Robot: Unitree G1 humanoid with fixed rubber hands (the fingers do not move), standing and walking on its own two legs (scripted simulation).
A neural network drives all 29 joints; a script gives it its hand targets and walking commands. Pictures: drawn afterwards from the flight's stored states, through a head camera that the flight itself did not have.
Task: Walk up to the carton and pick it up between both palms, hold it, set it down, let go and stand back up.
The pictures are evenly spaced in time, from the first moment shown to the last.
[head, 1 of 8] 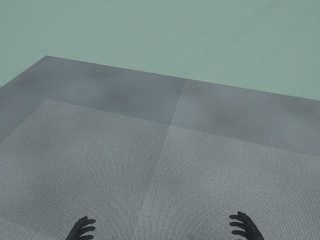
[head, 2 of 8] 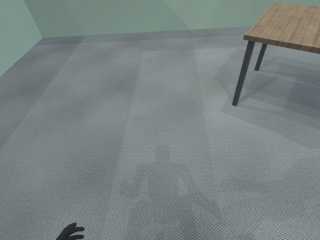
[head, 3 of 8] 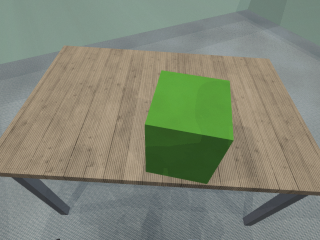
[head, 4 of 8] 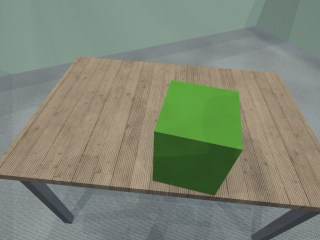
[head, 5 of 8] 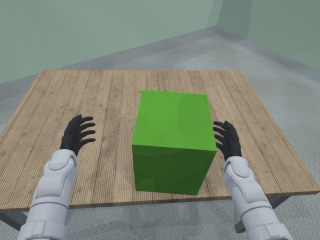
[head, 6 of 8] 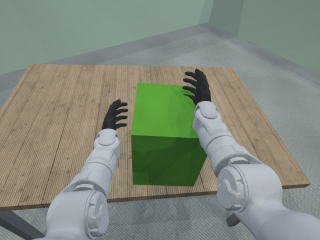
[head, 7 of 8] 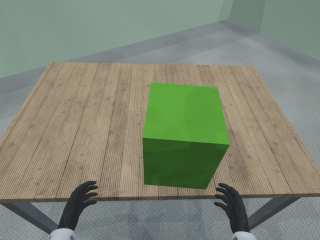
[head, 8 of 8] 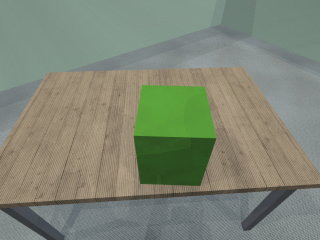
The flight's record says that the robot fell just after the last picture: no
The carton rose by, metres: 0.00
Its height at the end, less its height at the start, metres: +0.00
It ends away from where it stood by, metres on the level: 0.01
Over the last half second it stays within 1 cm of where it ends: yes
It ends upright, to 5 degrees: yes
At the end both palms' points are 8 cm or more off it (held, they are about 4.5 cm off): yes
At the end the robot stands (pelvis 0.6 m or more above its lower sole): yes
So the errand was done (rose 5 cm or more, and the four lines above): no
